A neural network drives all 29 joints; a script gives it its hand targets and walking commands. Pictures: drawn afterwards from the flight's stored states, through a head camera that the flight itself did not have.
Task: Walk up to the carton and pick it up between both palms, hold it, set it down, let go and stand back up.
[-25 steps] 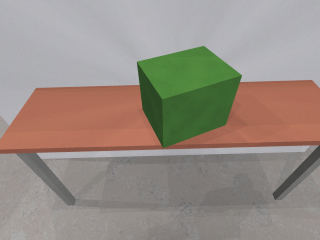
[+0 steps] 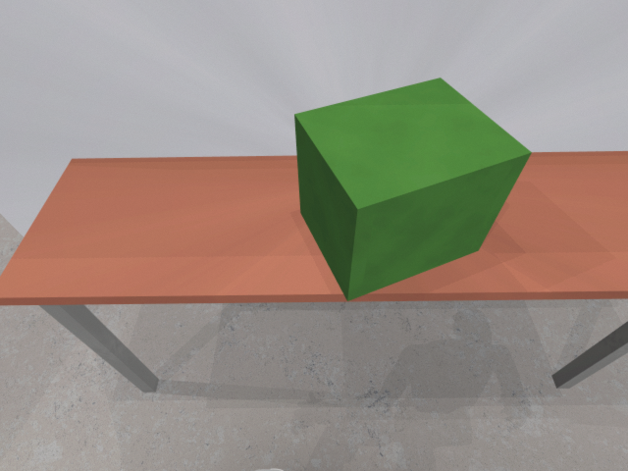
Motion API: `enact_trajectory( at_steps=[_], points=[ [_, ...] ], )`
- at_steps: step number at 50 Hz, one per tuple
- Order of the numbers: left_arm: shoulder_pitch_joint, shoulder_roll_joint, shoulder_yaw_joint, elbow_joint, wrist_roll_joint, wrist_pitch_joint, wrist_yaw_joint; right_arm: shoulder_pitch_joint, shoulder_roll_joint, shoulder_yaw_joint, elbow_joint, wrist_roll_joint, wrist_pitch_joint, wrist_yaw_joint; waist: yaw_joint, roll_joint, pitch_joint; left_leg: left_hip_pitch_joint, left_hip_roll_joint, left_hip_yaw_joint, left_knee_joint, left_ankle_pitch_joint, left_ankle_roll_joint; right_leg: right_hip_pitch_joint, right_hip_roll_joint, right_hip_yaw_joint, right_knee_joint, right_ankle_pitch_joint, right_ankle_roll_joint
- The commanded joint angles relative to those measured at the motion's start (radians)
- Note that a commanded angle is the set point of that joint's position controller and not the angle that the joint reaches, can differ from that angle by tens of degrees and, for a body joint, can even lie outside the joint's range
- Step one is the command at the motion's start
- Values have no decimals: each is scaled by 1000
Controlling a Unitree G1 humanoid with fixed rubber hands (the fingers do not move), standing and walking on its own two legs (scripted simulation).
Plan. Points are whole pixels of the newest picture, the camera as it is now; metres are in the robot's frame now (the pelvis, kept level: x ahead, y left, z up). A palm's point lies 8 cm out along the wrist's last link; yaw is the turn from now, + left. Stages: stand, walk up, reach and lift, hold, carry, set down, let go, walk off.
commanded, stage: walk up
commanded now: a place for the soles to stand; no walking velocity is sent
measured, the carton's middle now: (394, 188) +0.55 -0.13 +0.00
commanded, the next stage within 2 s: none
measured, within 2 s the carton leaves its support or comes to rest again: neither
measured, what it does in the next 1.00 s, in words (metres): walks ahead: left foot, then right foot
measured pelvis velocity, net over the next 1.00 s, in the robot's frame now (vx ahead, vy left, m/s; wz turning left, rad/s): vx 0.15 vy -0.04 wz -0.01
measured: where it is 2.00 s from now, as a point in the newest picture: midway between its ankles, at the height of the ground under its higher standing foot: outside the picture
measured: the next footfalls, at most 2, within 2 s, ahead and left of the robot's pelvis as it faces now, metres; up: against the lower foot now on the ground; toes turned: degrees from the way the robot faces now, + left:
left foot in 0.02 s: +0.10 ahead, +0.11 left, +0.00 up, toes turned -7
right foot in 0.60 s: +0.23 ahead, -0.11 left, +0.00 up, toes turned +4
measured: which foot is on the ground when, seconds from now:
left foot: up 0.00-0.00, down 0.02-0.62, up 0.64-1.00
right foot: down 0.00-0.04, up 0.06-0.58, down 0.60-1.00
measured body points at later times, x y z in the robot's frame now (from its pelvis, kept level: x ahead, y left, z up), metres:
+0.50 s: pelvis +0.12 +0.02 +0.00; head +0.17 +0.04 +0.45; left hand +0.24 +0.33 -0.12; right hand +0.15 -0.30 -0.10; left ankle +0.06 +0.11 -0.74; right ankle +0.13 -0.13 -0.71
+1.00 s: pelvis +0.15 -0.04 +0.00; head +0.19 -0.06 +0.45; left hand +0.28 +0.28 -0.09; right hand +0.19 -0.35 -0.13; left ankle +0.10 +0.12 -0.71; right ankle +0.19 -0.12 -0.74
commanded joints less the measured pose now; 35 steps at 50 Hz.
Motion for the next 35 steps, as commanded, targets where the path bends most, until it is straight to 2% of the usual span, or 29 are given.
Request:
enact_trajectory(
  at_steps=[1, 2, 3, 4, 5, 7, 8, 9, 10, 12, 13, 14, 16, 17, 19, 21, 23, 24, 25, 26, 27, 28, 29, 30, 31, 32, 33, 34, 35],
  points=[
    [22, 144, 42, -52, 7, 18, 16, 117, -276, -118, 0, 5, -60, -55, 7, 79, 49, 324, 364, -558, -426, -417, 42, -381, 46, 31, 499, -230, 3],
    [34, 178, 46, -41, 8, 22, 14, 60, -282, -120, -16, 9, -60, -58, 37, 47, 137, 242, 348, -536, -438, -489, 44, -396, 8, 54, 516, -201, -2],
    [34, 212, 54, -19, 10, 26, 9, 38, -308, -124, -23, 17, -59, -56, 29, 98, 152, 199, 371, -544, -458, -516, 65, -378, -13, 51, 544, -191, -11],
    [26, 235, 62, -12, 10, 27, 5, 24, -278, -123, -14, 21, -61, -54, 44, 71, 198, 175, 330, -491, -467, -481, 44, -375, -41, 40, 549, -137, -4],
    [25, 229, 68, -3, 7, 28, 0, 41, -226, -108, -10, 23, -62, -53, 36, 65, 206, 185, 274, -410, -466, -367, 4, -349, -44, 45, 522, -98, 12],
    [8, 190, 66, -14, 7, 27, -4, 123, -207, -96, 8, 31, -72, -53, 19, 48, 168, 269, 253, -334, -413, -59, -39, -313, -45, 39, 489, -47, 31],
    [-7, 178, 63, -19, 6, 25, -2, 137, -197, -92, 11, 35, -72, -54, 12, 74, 154, 310, 233, -286, -379, 148, -38, -320, -36, 10, 478, -31, 33],
    [-25, 164, 59, -25, 3, 29, 0, 152, -196, -90, 15, 40, -72, -57, 3, 95, 119, 390, 226, -246, -333, 388, -55, -329, -27, 1, 458, -27, 33],
    [-51, 156, 55, -28, 3, 31, 5, 165, -182, -85, 18, 40, -68, -61, -5, 111, 76, 440, 211, -191, -286, 574, -50, -329, -25, -30, 451, -24, 39],
    [-116, 145, 47, -51, 0, 40, 13, 187, -173, -85, 12, 45, -61, -68, -31, 99, 42, 516, 212, -169, -235, 761, -26, -351, -19, -55, 427, -35, 42],
    [-136, 142, 45, -60, 3, 44, 15, 197, -173, -85, 15, 51, -56, -72, -43, 98, 22, 572, 221, -175, -219, 801, -37, -369, -17, -61, 423, -40, 35],
    [-148, 136, 41, -56, 1, 44, 20, 183, -177, -86, 7, 49, -51, -76, -42, 117, 34, 550, 217, -161, -207, 841, -29, -360, -22, -66, 405, -34, 36],
    [-184, 134, 37, -63, 1, 49, 24, 182, -164, -82, 11, 48, -41, -86, -49, 84, 36, 570, 212, -161, -198, 872, -38, -361, -14, -66, 382, -36, 29],
    [-195, 120, 31, -63, 2, 52, 26, 175, -177, -83, 11, 47, -38, -88, -53, 106, 29, 581, 208, -157, -193, 842, -21, -348, -11, -70, 360, -37, 25],
    [-219, 123, 29, -65, 4, 52, 31, 154, -171, -75, 7, 45, -32, -92, -46, 91, 36, 576, 209, -160, -170, 871, -16, -326, -9, -69, 315, -53, 22],
    [-239, 115, 22, -58, 5, 45, 33, 133, -179, -74, 5, 45, -23, -94, -52, 99, 44, 544, 188, -125, -153, 839, -3, -285, -15, -115, 230, -34, 19],
    [-254, 117, 19, -45, 7, 41, 35, 113, -184, -73, 19, 45, -14, -95, -55, 110, 26, 529, 166, -111, -117, 816, -8, -212, 2, -159, 127, -17, 11],
    [-262, 109, 21, -29, 2, 37, 38, 85, -191, -73, 19, 40, -10, -93, -47, 127, 23, 495, 161, -97, -91, 805, 18, -163, 2, -166, 72, -7, 10],
    [-247, 116, 21, -16, 3, 29, 40, 78, -206, -77, 10, 45, -4, -93, -36, 74, -5, 475, 157, -89, -56, 775, 26, -81, -1, -168, -17, 70, 9],
    [-205, 111, 22, 13, 9, 20, 42, 36, -213, -80, 11, 50, -4, -93, 1, 54, -47, 435, 142, -51, 17, 734, 31, 39, -14, -162, -121, 230, -3],
    [-136, 140, 33, 31, 15, 12, 45, 5, -183, -69, -2, 58, -4, -87, 55, 34, -105, 344, 122, -46, 87, 621, 15, 207, -66, -86, -113, 387, -30],
    [-72, 194, 48, 55, 18, 10, 49, -40, -149, -62, -22, 68, -11, -85, 96, -67, -207, 211, 69, -32, 218, 425, -15, 401, -171, 58, -49, 617, -80],
    [-72, 212, 55, 56, 10, 10, 53, -27, -98, -42, -26, 70, -13, -83, 105, -177, -250, 52, -41, 12, 323, -24, -59, 512, -339, 295, 14, 848, -167],
    [-123, 176, 37, 45, -8, 16, 55, 16, -102, -36, -3, 52, 5, -92, 59, -85, -220, 74, -14, -12, 290, -314, -44, 430, -372, 290, 20, 863, -198],
    [-187, 147, 20, 36, -12, 16, 54, 30, -104, -41, 12, 47, 13, -92, 32, -87, -162, 114, 15, -20, 255, -361, -36, 303, -369, 257, 3, 775, -213],
    [-264, 141, 14, 24, -9, 23, 55, 38, -124, -47, 24, 51, 16, -88, 5, -125, -96, 153, 45, 1, 230, -360, -35, 173, -353, 224, -31, 623, -215],
    [-303, 115, 8, 20, -3, 26, 53, 26, -138, -46, 32, 48, 12, -80, -4, -117, -45, 149, 41, 5, 192, -335, -39, 131, -289, 173, -46, 537, -185],
    [-303, 121, 10, 25, 3, 30, 48, 26, -136, -49, 39, 44, 9, -73, 4, -143, 5, 150, 30, 30, 199, -314, -47, 73, -241, 138, -56, 502, -165],
    [-289, 130, 15, 21, 4, 30, 45, 27, -128, -47, 45, 41, 14, -73, 11, -168, 17, 142, 37, 43, 163, -301, -51, 72, -230, 133, -62, 468, -151]
  ],
)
